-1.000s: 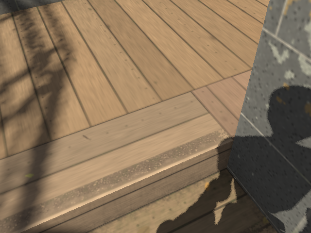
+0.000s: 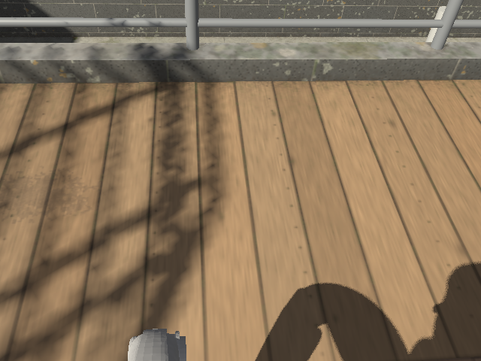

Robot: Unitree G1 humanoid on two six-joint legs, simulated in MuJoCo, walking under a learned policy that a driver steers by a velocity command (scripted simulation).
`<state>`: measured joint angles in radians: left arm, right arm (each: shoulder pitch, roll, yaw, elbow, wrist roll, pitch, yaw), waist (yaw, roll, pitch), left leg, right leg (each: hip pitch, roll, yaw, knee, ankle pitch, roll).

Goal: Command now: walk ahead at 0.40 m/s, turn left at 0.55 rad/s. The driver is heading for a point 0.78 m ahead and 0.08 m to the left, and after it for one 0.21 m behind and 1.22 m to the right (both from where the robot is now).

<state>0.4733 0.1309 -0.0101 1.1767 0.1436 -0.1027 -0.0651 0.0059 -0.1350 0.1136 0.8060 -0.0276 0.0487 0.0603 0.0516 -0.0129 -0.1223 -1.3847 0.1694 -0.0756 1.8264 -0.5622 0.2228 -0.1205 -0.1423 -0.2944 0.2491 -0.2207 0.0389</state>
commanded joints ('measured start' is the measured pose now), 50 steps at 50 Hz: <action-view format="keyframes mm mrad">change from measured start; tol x32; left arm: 1 -134 237 42 -137 -81 -7 -20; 29 -619 156 23 -510 -89 30 -11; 37 138 233 89 -296 -71 0 22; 50 -105 114 40 -299 -95 -56 -5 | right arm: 1 -67 -115 -37 -37 -3 -13 42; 8 671 -508 -207 176 1 -161 7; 13 88 -177 -132 66 17 -134 10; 36 513 -114 -150 117 -31 -203 7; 50 35 -90 -143 -8 -58 -129 -4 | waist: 1 -75 -116 97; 9 -178 387 -125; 31 -101 86 144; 36 31 -269 -325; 39 57 -105 124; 50 -30 -25 151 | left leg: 1 403 -65 132 -160 -94 -77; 5 821 -241 52 -597 105 -8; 8 1379 -22 -913 -1316 -46 -151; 13 674 -97 -712 -1213 -146 38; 34 1335 -30 -125 -1296 1216 -52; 37 553 -337 -64 -527 78 -156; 50 705 -51 76 -980 752 -166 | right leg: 1 -274 -240 88 -266 -191 -166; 5 -76 -171 -23 155 464 -122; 7 -699 89 268 856 -26 -54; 10 -837 157 586 1558 246 -123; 14 -883 161 546 1788 224 -133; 32 -461 110 251 353 140 -72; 36 669 -132 701 269 189 -416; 38 391 -170 865 1 -280 -288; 50 -172 -53 338 -126 201 -318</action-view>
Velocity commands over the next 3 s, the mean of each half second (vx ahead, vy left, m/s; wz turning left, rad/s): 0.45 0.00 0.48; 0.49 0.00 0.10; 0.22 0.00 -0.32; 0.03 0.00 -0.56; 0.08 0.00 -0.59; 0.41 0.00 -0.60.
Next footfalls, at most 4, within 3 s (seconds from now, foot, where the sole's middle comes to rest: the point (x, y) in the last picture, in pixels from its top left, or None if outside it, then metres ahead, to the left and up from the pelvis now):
0.08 left None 0.21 0.20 -0.60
0.68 right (242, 326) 0.55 0.03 -0.60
1.20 left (145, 229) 0.82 0.32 -0.60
1.66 right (236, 246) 0.78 0.06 -0.60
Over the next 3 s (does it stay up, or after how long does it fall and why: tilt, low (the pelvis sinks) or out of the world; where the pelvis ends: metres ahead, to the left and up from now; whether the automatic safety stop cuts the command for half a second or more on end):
stays up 0.92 0.00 0.15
